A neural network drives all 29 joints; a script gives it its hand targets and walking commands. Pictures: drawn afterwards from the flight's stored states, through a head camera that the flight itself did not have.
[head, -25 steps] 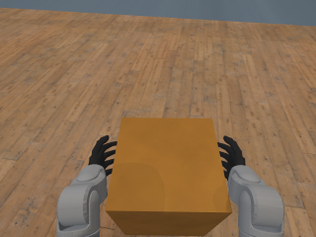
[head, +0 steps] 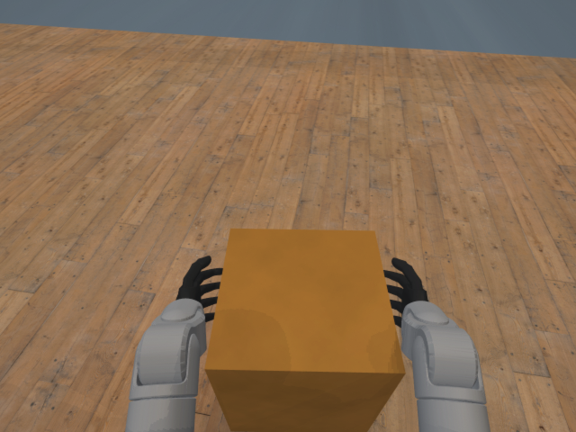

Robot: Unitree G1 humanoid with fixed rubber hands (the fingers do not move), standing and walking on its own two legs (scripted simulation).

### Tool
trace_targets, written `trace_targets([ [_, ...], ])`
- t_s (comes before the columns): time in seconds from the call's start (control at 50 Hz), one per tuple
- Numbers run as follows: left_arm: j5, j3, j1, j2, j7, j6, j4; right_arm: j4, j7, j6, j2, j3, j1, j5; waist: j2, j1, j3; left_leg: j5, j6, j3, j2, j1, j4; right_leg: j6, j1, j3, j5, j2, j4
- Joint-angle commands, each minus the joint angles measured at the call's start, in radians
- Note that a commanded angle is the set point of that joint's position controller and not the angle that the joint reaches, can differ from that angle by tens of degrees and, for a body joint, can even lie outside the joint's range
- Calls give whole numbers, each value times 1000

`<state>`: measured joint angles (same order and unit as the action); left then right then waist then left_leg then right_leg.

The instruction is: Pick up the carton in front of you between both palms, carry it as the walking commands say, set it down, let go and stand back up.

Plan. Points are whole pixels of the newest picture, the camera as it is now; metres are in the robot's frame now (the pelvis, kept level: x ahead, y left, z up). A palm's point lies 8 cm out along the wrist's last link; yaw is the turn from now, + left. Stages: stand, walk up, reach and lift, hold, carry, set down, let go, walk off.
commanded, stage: carry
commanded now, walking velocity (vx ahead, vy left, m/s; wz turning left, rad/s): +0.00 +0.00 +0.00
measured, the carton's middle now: (300, 334) +0.26 +0.00 -0.02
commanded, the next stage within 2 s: hold in 1.12 s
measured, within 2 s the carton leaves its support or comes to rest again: neither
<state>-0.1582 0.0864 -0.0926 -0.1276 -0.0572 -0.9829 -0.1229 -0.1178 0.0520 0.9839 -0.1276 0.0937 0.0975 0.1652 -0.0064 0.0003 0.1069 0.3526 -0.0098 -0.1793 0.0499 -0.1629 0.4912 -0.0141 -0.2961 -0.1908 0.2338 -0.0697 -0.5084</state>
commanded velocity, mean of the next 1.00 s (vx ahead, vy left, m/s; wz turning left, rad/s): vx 0.00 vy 0.00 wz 0.00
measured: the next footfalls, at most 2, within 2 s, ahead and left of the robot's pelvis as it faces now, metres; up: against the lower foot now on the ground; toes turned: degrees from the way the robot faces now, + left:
none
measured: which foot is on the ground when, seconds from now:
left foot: down 0.00-1.00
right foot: down 0.00-1.00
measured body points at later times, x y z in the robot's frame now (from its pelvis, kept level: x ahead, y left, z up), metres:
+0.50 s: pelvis -0.02 +0.01 +0.00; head -0.03 +0.01 +0.45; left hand +0.28 +0.16 +0.03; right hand +0.28 -0.14 +0.03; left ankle -0.06 +0.10 -0.74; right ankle +0.02 -0.11 -0.74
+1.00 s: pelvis -0.03 +0.02 +0.00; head -0.04 +0.02 +0.45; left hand +0.27 +0.17 +0.03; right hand +0.27 -0.13 +0.03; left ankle -0.06 +0.10 -0.74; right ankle +0.02 -0.11 -0.74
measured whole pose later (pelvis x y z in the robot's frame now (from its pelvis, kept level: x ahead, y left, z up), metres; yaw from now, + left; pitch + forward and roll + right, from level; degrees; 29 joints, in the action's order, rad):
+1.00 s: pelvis -0.03 +0.02 +0.00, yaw +0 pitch +1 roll +0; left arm -0.22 0.17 -0.21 -0.14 -0.02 -0.74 0.15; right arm 0.15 0.02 0.74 -0.14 0.18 0.21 0.23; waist -0.01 0.00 0.07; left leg 0.33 -0.05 -0.19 0.03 -0.22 0.52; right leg 0.01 -0.33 -0.18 0.18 -0.10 -0.50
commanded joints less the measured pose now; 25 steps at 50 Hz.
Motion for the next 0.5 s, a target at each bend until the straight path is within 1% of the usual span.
trace_targets([
  [0.0,195,-498,-416,-716,156,88,-11,-16,-160,-91,-697,-503,419,-200,5,1,155,-254,-7,95,114,-29,-89,-8,120,113,-245,-104,58],
  [0.16,139,-423,-517,-769,207,274,204,200,-215,-276,-746,-428,526,-147,4,-1,172,-202,-14,105,113,-44,-97,-6,119,115,-196,-104,67],
  [0.24,140,-437,-577,-835,235,345,258,256,-242,-349,-811,-442,583,-145,4,-1,193,-206,-18,107,112,-39,-92,-7,124,113,-198,-103,62],
  [0.3,153,-465,-589,-879,248,354,254,252,-254,-357,-855,-470,592,-157,4,0,213,-234,-20,106,112,-31,-81,-7,129,110,-217,-104,53],
  [0.38,183,-513,-561,-911,249,313,198,195,-254,-317,-887,-516,565,-187,4,1,235,-284,-21,102,113,-22,-61,-5,135,105,-254,-105,39],
  [0.48,163,-479,-519,-882,245,274,205,199,-250,-277,-859,-483,526,-169,4,1,224,-309,-21,103,113,-31,-55,-2,128,103,-267,-106,33],
])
